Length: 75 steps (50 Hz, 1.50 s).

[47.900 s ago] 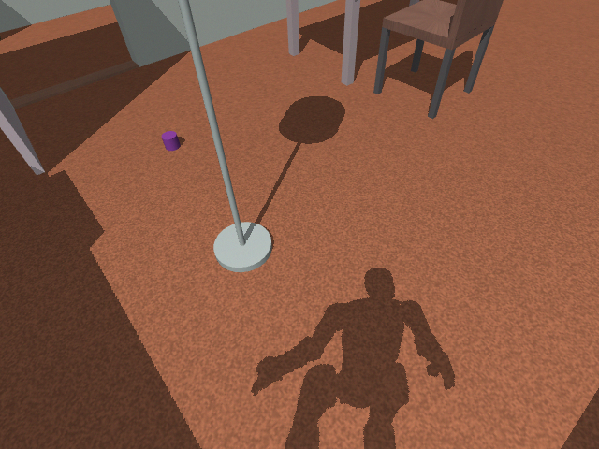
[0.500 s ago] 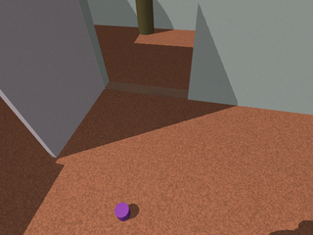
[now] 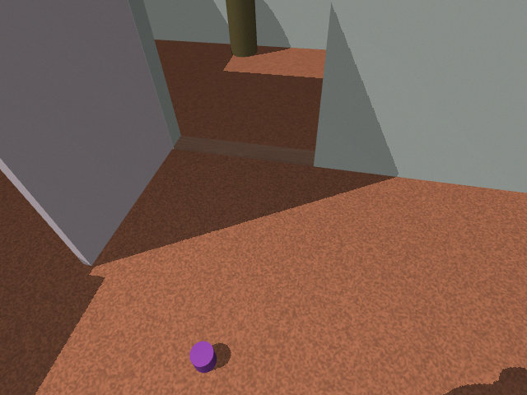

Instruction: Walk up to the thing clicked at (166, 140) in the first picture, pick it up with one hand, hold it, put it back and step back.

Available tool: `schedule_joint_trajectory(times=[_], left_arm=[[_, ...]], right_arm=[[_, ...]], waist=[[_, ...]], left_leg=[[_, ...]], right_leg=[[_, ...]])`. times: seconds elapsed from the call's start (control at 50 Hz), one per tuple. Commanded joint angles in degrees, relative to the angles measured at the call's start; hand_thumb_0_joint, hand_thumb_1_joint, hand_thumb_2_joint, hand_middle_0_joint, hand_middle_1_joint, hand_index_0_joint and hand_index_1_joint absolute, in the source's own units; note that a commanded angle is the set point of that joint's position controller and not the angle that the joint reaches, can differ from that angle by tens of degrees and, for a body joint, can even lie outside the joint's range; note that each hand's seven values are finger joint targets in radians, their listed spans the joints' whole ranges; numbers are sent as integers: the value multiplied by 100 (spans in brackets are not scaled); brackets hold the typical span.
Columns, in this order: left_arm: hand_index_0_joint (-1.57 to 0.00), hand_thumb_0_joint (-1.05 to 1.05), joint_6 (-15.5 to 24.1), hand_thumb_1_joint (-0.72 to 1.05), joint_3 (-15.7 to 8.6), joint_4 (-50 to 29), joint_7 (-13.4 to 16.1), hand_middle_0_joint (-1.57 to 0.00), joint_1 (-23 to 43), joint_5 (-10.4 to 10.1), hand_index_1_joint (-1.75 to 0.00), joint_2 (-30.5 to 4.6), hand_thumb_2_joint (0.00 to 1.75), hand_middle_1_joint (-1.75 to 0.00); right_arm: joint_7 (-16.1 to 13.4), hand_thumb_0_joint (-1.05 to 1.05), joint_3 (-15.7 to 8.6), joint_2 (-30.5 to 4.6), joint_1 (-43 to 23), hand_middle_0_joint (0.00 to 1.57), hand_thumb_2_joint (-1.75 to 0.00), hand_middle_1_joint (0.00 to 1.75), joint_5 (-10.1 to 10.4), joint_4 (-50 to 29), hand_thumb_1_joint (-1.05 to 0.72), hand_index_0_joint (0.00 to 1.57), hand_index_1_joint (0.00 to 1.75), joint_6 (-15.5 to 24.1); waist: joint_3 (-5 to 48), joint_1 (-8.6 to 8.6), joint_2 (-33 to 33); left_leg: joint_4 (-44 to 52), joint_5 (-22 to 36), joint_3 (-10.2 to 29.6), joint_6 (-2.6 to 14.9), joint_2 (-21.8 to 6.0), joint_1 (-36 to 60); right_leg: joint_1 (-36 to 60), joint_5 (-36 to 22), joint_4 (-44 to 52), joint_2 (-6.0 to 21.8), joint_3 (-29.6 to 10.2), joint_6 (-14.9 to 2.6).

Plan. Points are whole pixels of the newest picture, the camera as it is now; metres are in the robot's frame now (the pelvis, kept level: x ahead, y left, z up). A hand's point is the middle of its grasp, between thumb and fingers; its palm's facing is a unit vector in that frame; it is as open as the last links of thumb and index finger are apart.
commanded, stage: stand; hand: left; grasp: from above
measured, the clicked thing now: (203, 357) +0.40 +0.27 -0.74
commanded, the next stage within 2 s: step back in 0.50 s
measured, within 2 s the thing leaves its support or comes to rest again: neither
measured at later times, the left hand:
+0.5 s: hand out of the picture +0.07 +0.25 -0.16, palm faces -0.01 -0.94 -0.34, open 7.3 cm
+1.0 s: hand out of the picture +0.05 +0.30 -0.18, palm faces -0.06 -0.93 -0.36, open 7.3 cm
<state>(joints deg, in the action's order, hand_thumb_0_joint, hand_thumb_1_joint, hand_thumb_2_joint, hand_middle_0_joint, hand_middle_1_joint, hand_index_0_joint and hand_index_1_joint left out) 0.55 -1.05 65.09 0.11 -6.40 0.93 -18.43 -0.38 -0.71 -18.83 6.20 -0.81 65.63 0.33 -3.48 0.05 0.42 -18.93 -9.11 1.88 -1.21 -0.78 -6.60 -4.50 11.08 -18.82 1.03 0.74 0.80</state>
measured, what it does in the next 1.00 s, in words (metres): lifts its right foot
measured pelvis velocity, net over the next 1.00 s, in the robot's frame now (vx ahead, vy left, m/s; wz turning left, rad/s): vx -0.08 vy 0.04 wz -0.03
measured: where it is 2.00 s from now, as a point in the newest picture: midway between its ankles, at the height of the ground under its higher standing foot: outside the picture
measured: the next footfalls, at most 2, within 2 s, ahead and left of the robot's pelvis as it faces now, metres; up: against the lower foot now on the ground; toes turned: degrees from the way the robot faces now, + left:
right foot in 1.18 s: -0.12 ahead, -0.10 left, +0.00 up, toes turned -2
left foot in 1.52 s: -0.18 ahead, +0.15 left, +0.00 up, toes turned -3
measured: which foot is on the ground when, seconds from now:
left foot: down 0.00-1.00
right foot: down 0.00-0.78, up 0.80-1.00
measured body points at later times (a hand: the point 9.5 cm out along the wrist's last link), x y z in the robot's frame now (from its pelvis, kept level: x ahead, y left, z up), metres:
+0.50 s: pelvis +0.00 +0.00 +0.00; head +0.01 +0.00 +0.45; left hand +0.08 +0.29 -0.13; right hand +0.07 -0.30 -0.14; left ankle +0.02 +0.13 -0.75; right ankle -0.01 -0.13 -0.75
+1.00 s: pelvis -0.08 +0.04 -0.02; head +0.00 +0.07 +0.42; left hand +0.06 +0.35 -0.16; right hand -0.01 -0.27 -0.13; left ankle -0.04 +0.13 -0.75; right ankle -0.11 -0.10 -0.68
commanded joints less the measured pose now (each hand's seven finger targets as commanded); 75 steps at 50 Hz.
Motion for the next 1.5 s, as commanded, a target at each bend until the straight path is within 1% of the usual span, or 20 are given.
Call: schedule_joint_trajectory(times=[0.0, 0.42, 0.48, 0.52, 0.56, 0.64, 0.68, 0.72, 0.76, 0.8, 0.86, 1.02, 1.14, 1.16, 1.18, 1.2, 1.22, 1.28, 1.42, 1.48], left_arm=[[-20, 0, 112, 90, -219, -350, 101, -20, 211, -4, -30, -1189, 90, -30], [-20, 0, 118, 90, -192, -412, 80, -20, 208, -26, -30, -1292, 90, -30], [-20, 0, 49, 90, -473, -462, 89, -20, 159, -165, -30, -1731, 90, -30], [-20, 0, 18, 90, -517, -655, 114, -20, 70, -165, -30, -1688, 90, -30], [-20, 0, -39, 90, -571, -867, 114, -20, 251, -138, -30, -1750, 90, -30], [-20, 0, -121, 90, -612, -1464, 118, -20, 911, 32, -30, -1885, 90, -30], [-20, 0, -147, 90, -565, -1598, 137, -20, 1036, 51, -30, -1795, 90, -30], [-20, 0, -237, 90, -503, -1656, 128, -20, 891, -25, -30, -1581, 90, -30], [-20, 0, -336, 90, -466, -1697, 188, -20, 451, -105, -30, -1204, 90, -30], [-20, 0, -348, 90, -501, -1646, 264, -20, 440, -42, -30, -1358, 90, -30], [-20, 0, -358, 90, -508, -1554, 249, -20, 31, -121, -30, -1432, 90, -30], [-20, 0, -281, 90, -598, -1855, 163, -20, 33, -24, -30, -1400, 90, -30], [-20, 0, -181, 90, -674, -1577, 50, -20, -950, 30, -30, -1295, 90, -30], [-20, 0, -152, 90, -718, -1586, 55, -20, -1016, 90, -30, -1480, 90, -30], [-20, 0, -131, 90, -804, -1752, 50, -20, -841, 107, -30, -1887, 90, -30], [-20, 0, -153, 90, -888, -1932, 38, -20, -428, 88, -30, -2324, 90, -30], [-20, 0, -109, 90, -873, -2172, 64, -20, -53, 130, -30, -2221, 90, -30], [-20, 0, -110, 90, -734, -2275, 139, -20, 431, 77, -30, -1661, 90, -30], [-20, 0, -186, 90, -684, -2423, 181, -20, -310, 77, -30, -1602, 90, -30], [-20, 0, -296, 90, -616, -2534, 119, -20, -162, -11, -30, -1578, 90, -30]], right_arm=[[-48, 0, -205, -1161, -184, 20, -90, 30, 1, -323, -90, 20, 30, 118], [-36, 0, -173, -1181, -98, 20, -90, 30, 8, -320, -90, 20, 30, 109], [8, 0, -284, -1545, -414, 20, -90, 30, 79, -524, -90, 20, 30, 19], [14, 0, -303, -1435, -223, 20, -90, 30, 163, -677, -90, 20, 30, -34], [12, 0, -362, -1381, -52, 20, -90, 30, 147, -789, -90, 20, 30, -115], [83, 0, -464, -1359, 471, 20, -90, 30, 69, -1027, -90, 20, 30, -282], [101, 0, -498, -1341, 569, 20, -90, 30, 83, -1113, -90, 20, 30, -273], [65, 0, -552, -1456, 622, 20, -90, 30, -4, -1156, -90, 20, 30, -188], [27, 0, -663, -2063, 384, 20, -90, 30, -118, -1348, -90, 20, 30, -81], [-27, 0, -674, -2044, 256, 20, -90, 30, -63, -1540, -90, 20, 30, -58], [-136, 0, -575, -1650, -125, 20, -90, 30, -98, -1773, -90, 20, 30, -48], [-177, 0, -637, -1710, 429, 20, -90, 30, -68, -1938, -90, 20, 30, -65], [-107, 0, -574, -1833, -52, 20, -90, 30, 28, -2073, -90, 20, 30, -161], [-91, 0, -524, -1681, -54, 20, -90, 30, 71, -2059, -90, 20, 30, -172], [-67, 0, -470, -1468, -115, 20, -90, 30, 110, -2148, -90, 20, 30, -160], [-124, 0, -515, -1408, -272, 20, -90, 30, 91, -2095, -90, 20, 30, -191], [-131, 0, -553, -1527, -78, 20, -90, 30, 60, -1994, -90, 20, 30, -221], [-122, 0, -468, -1379, 416, 20, -90, 30, 141, -1812, -90, 20, 30, -177], [-131, 0, -413, -1268, 445, 20, -90, 30, 35, -1971, -90, 20, 30, -79], [-103, 0, -543, -1354, 816, 20, -90, 30, -66, -1800, -90, 20, 30, -17]], waist=[[348, -29, -50], [339, -53, -23], [-277, 26, -47], [258, -49, -153], [532, -122, -479], [604, -305, -1225], [462, -362, -1136], [361, -312, -293], [474, -86, 1025], [831, -215, 843], [812, 124, 775], [702, -282, 729], [1020, 148, 751], [916, 147, 385], [640, 113, -706], [294, 281, -1622], [37, 123, -1397], [11, -198, -783], [669, 236, -1091], [711, -25, -701]], left_leg=[[269, 661, 427, 198, -606, 95], [320, 558, 416, 169, -602, 2], [-386, 1594, 478, 333, -511, -405], [-920, 1783, 296, 373, -417, -312], [-1574, 1181, 107, 339, -102, -424], [-3110, -1873, 165, 406, 212, -531], [-2515, -1444, 178, 429, 114, -651], [-825, 840, 441, 432, -286, -756], [-352, 3456, 2112, 1059, -1557, -163], [-455, 3366, 2276, 1253, -1732, -103], [-887, 3036, 1178, 1163, -1162, 185], [-867, 2542, 1377, 1654, -1588, 610], [-1253, 1150, 943, 1017, -1164, -566], [-1442, 541, 826, 688, -923, -1199], [-2223, -644, 373, 306, -89, -2029], [-3733, -2525, 72, 118, 641, -1903], [-4653, -2594, 652, 77, 537, -1723], [-4979, -1848, 703, 106, 847, -1956], [-2090, -1916, 53, 79, 273, -1709], [-281, 97, 36, 217, 99, -484]], right_leg=[[-94, -497, 353, 619, -425, -136], [-98, -447, 351, 623, -443, -166], [-592, -1571, -117, 585, -508, -232], [-394, -2092, -318, 691, -541, -448], [-504, -2047, -240, 1016, -860, -815], [-1351, -1919, -359, 1926, -1383, -1466], [-1285, -1987, -820, 1644, -1098, -1221], [-1111, -1187, -1891, 833, -590, -661], [-2081, 2328, -3575, -687, -664, -319], [-2159, 2587, -4525, -715, -1321, -303], [-2435, 1818, -4983, -616, -1211, -228], [-2219, 1946, -3667, -377, -782, 29], [-445, 396, -844, -209, -125, -298], [-159, 190, -682, 90, -671, -462], [-304, 25, -344, 1046, -2126, -981], [-1453, -216, 165, 2141, -3167, -1883], [-1935, -453, 198, 2315, -3280, -1987], [-1385, -1646, -381, 1203, -1405, -1311], [380, -2706, -1314, 1234, -1265, -1239], [-580, -1673, -1820, 919, -1048, -787]])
